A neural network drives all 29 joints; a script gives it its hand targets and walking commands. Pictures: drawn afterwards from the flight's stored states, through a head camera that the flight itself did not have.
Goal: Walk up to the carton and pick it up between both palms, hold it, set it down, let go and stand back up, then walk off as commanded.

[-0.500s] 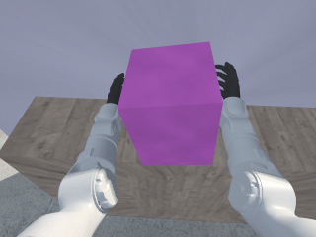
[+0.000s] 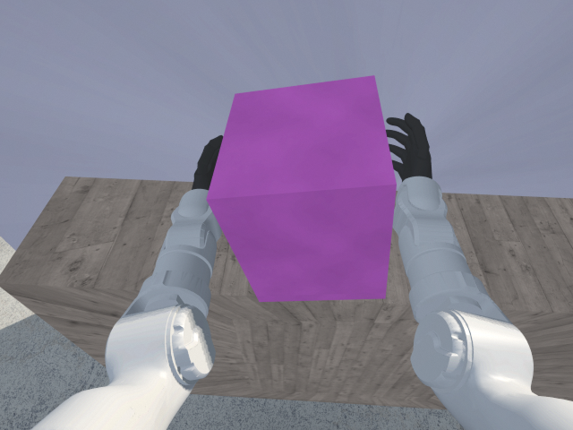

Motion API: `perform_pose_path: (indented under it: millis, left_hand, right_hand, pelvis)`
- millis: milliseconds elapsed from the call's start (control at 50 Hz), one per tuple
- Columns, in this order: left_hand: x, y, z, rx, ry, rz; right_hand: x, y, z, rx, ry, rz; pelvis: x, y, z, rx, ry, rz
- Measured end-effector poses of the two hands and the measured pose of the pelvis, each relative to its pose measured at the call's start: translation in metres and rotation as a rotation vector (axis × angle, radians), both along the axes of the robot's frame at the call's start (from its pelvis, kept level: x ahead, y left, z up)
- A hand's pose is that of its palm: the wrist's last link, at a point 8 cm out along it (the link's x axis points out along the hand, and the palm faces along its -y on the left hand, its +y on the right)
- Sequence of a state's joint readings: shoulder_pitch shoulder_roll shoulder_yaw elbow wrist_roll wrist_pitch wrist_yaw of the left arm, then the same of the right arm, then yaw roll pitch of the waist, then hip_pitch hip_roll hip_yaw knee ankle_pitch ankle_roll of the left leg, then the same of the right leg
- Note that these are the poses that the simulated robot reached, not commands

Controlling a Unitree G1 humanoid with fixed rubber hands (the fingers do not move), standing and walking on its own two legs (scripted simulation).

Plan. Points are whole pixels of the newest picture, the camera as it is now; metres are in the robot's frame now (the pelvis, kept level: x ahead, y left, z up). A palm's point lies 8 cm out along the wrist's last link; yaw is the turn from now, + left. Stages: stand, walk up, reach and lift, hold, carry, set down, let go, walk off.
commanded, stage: reach and lift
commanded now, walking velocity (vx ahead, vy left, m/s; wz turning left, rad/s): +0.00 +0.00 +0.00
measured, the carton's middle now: (311, 198) +0.42 +0.00 +0.09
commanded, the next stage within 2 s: none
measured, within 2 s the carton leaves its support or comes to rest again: neither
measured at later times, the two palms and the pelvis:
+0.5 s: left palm (198, 190) +0.39 +0.16 +0.13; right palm (420, 186) +0.39 -0.13 +0.15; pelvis -0.02 +0.00 +0.00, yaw +0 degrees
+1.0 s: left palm (194, 170) +0.37 +0.15 +0.19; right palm (436, 194) +0.36 -0.14 +0.17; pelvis -0.03 +0.00 +0.00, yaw +0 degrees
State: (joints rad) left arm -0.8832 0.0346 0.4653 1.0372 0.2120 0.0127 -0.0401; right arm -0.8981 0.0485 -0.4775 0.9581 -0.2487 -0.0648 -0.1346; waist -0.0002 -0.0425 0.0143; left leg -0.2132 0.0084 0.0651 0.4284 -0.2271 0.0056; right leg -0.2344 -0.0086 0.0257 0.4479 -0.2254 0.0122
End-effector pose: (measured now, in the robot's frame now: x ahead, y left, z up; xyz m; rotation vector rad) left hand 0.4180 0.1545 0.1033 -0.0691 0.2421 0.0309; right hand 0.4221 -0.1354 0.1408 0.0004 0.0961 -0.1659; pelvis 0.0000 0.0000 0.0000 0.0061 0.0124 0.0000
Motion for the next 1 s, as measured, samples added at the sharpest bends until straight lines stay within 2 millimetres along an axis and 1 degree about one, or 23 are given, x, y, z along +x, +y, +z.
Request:
perform_pose_path:
  millis: [180, 360, 420, 560, 680, 740, 880, 1000]
  left_hand:
    - [-0.005, 0.001, 0.003, 0.019, -0.007, 0.004]
    - [-0.018, 0.001, 0.008, 0.065, -0.006, -0.006]
    - [-0.023, 0.002, 0.015, 0.081, -0.015, -0.008]
    - [-0.036, 0.004, 0.039, 0.102, -0.032, -0.005]
    - [-0.047, 0.003, 0.048, 0.101, 0.004, -0.009]
    - [-0.049, 0.0, 0.056, 0.108, 0.003, -0.009]
    - [-0.05, -0.005, 0.079, 0.116, -0.004, -0.006]
    - [-0.049, -0.006, 0.085, 0.117, 0.017, 0.003]
  right_hand:
    - [-0.007, 0.001, 0.001, -0.006, -0.016, -0.002]
    - [-0.023, 0.001, -0.002, -0.029, -0.005, -0.008]
    - [-0.029, 0.002, 0.001, -0.03, -0.01, -0.012]
    - [-0.044, 0.004, 0.02, -0.023, -0.025, -0.015]
    - [-0.057, 0.002, 0.019, -0.016, 0.013, -0.023]
    - [-0.062, 0.0, 0.021, -0.006, 0.014, -0.03]
    - [-0.066, -0.005, 0.027, 0.025, 0.011, -0.041]
    - [-0.065, -0.005, 0.028, 0.042, 0.035, -0.032]
  pelvis:
    - [-0.002, 0.0, 0.0, 0.0, -0.002, 0.0]
    - [-0.008, 0.002, 0.0, -0.003, -0.011, 0.0]
    - [-0.011, 0.003, 0.0, -0.004, -0.016, 0.0]
    - [-0.019, 0.004, 0.001, -0.006, -0.025, 0.001]
    - [-0.03, 0.005, 0.001, -0.007, -0.037, 0.001]
    - [-0.034, 0.005, 0.001, -0.007, -0.043, 0.001]
    - [-0.035, 0.004, 0.001, -0.006, -0.045, 0.001]
    - [-0.034, 0.003, 0.001, -0.005, -0.042, 0.001]
